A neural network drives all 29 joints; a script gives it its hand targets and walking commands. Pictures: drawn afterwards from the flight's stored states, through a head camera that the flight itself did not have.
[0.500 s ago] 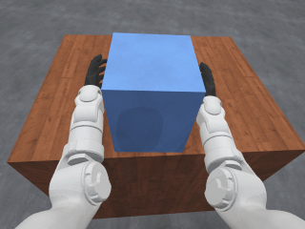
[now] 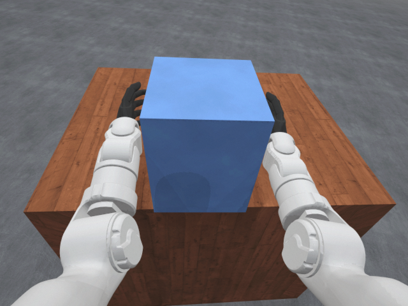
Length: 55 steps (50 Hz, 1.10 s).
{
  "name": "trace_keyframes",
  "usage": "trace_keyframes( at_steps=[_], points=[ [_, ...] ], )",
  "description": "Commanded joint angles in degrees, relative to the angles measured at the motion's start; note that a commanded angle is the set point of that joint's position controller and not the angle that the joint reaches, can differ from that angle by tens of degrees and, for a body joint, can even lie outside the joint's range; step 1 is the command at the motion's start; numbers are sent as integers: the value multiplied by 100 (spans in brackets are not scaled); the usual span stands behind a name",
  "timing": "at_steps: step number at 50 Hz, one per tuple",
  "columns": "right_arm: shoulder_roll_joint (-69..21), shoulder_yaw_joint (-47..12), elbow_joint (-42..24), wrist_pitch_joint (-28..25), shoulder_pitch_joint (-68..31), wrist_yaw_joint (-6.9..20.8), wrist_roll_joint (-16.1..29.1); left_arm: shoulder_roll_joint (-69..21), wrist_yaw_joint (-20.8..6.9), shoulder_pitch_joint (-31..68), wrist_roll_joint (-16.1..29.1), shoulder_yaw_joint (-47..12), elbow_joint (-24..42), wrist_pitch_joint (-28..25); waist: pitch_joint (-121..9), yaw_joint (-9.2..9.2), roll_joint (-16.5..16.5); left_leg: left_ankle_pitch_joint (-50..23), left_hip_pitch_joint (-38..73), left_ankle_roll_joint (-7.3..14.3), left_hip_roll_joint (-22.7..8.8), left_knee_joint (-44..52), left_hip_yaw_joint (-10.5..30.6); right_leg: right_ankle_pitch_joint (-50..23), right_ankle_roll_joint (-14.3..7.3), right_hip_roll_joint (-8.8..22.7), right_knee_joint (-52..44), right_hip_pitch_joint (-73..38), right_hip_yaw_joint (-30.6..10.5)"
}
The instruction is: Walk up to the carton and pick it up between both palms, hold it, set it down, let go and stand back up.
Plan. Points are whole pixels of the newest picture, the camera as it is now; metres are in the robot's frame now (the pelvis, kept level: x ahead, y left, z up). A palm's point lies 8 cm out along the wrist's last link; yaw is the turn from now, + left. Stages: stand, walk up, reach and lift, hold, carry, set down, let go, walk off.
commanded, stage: reach and lift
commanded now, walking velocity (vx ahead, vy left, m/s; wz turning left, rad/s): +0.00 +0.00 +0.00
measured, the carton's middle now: (201, 137) +0.43 +0.01 +0.13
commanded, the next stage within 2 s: none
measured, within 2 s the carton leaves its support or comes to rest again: neither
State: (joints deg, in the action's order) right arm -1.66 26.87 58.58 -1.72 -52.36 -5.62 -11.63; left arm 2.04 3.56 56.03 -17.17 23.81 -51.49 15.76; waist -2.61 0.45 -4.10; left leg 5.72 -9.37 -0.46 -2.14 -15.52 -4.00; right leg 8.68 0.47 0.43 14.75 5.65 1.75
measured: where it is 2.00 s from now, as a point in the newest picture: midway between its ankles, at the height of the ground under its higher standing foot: outside the picture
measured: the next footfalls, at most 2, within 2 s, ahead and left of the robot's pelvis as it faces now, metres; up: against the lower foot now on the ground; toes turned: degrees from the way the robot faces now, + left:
none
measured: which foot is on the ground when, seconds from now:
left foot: down 0.00-1.00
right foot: down 0.00-1.00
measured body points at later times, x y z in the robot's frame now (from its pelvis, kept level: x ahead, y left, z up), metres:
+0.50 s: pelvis -0.01 +0.00 +0.00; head -0.05 +0.04 +0.45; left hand +0.42 +0.16 +0.20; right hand +0.42 -0.13 +0.20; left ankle +0.03 +0.12 -0.75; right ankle -0.01 -0.12 -0.75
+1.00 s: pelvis +0.01 +0.00 +0.00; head -0.03 +0.04 +0.44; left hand +0.43 +0.16 +0.22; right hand +0.42 -0.13 +0.21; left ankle +0.03 +0.12 -0.75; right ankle -0.01 -0.12 -0.75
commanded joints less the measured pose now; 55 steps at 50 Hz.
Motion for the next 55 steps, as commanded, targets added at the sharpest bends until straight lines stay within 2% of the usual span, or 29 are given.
trace_keyframes(
  at_steps=[1, 6, 13, 17, 26, 27, 28, 29, 30, 34, 38, 41, 45, 50, 55],
  points=[
    [-2413, -1178, -574, -115, -4499, 806, 73, -2803, -836, 3778, 340, -1259, 436, -70, -2579, 35, 423, -828, 1678, -104, 236, -67, -313, -1198, 256, -182, -109, -224, 455],
    [-2201, -1013, -337, 82, -4500, 777, 213, -2765, -837, 3774, 335, -1221, 485, 201, -2218, 153, 536, -739, 1874, -158, 210, -45, -257, -683, 206, -212, -259, -1, 493],
    [-2121, -1190, -336, 185, -4690, 759, 546, -2933, -759, 3878, 461, -1490, 795, 400, -2301, 267, 717, -963, 2106, -232, 175, -176, -127, -528, 141, -264, -301, 159, 523],
    [-2201, -1487, -464, 256, -4881, 732, 832, -3065, -700, 3944, 591, -1698, 972, 509, -2467, 276, 744, -1109, 2147, -229, 183, -278, -50, -645, 138, -283, -265, 157, 495],
    [-2488, -2309, -1010, 613, -5241, 546, 1582, -3222, -693, 4012, 832, -1917, 1378, 822, -2717, 243, 569, -1256, 1955, -109, 281, -408, 83, -1236, 239, -309, -127, -158, 352],
    [-2677, -1303, -1473, 309, -6268, 525, 761, -3186, -908, 5703, 1136, -1949, 1093, 418, -3086, 570, 448, 252, 1196, -26, 383, 27, -133, -260, 319, -88, -188, 89, 410],
    [-2841, -1166, -1173, 201, -6213, 604, 584, -3136, -917, 5306, 966, -1783, 815, 209, -3185, 416, 463, 322, 1285, 25, 309, 111, -197, -393, 239, -143, -7, -85, 438],
    [-2724, -1085, -998, 198, -5691, 638, 459, -3077, -865, 5122, 781, -1652, 818, 95, -2909, 294, 673, 333, 1492, -25, 320, 70, -174, -423, 190, -127, -65, -221, 452],
    [-2658, -1107, -801, 255, -5484, 648, 426, -2939, -838, 4836, 599, -1472, 678, 124, -2729, 218, 662, 191, 1555, -25, 319, 36, -146, -542, 187, -140, -57, -299, 443],
    [-2402, -1314, -293, 534, -4785, 555, 643, -2407, -1007, 3695, 38, -883, 273, 548, -1850, 235, 251, -544, 1452, 56, 364, -30, -112, -1184, 321, -225, -15, -709, 351],
    [-2322, -1745, -710, 508, -4765, 441, 1074, -2558, -1172, 3374, -22, -1006, 776, 833, -2013, 370, 262, -1647, 1763, -70, 442, -320, -117, -2188, 370, -362, 133, -1097, 398],
    [-2383, -2272, -1327, 441, -4972, 354, 1451, -2853, -1182, 3432, 197, -1489, 1405, 923, -2364, 471, 435, -2412, 2126, -206, 448, -588, -61, -2691, 334, -424, 211, -1159, 433],
    [-2495, -2984, -2053, 479, -5090, 220, 1962, -3215, -1117, 3633, 578, -2247, 2286, 1018, -2704, 579, 707, -2962, 2411, -328, 445, -808, 83, -2885, 294, -419, 243, -1096, 397],
    [-2566, -3582, -2594, 712, -5038, 60, 2472, -3425, -986, 3688, 829, -2779, 2968, 1204, -2798, 647, 871, -2839, 2500, -333, 440, -902, 275, -2626, 316, -397, 185, -883, 347],
    [-2553, -3746, -2668, 1055, -5026, -41, 2704, -3360, -986, 3614, 789, -2673, 2954, 1460, -2454, 605, 708, -1942, 2199, -208, 445, -705, 312, -1981, 368, -382, 53, -695, 322]
  ],
)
